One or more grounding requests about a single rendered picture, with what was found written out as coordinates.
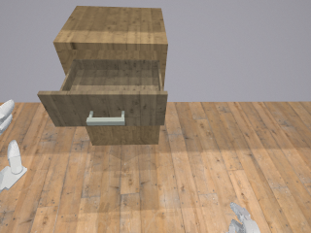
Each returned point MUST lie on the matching cabinet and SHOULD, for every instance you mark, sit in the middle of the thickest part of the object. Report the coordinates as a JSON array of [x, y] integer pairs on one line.
[[120, 33]]

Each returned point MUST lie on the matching handle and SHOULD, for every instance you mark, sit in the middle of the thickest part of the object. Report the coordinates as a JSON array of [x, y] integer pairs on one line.
[[105, 120]]

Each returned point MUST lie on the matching drawer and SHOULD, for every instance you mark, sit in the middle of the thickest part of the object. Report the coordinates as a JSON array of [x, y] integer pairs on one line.
[[107, 87]]

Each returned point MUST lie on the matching right robot hand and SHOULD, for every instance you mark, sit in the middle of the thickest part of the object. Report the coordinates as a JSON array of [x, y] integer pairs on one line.
[[248, 225]]

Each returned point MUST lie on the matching left robot hand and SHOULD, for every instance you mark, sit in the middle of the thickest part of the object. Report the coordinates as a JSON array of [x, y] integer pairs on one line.
[[10, 174]]

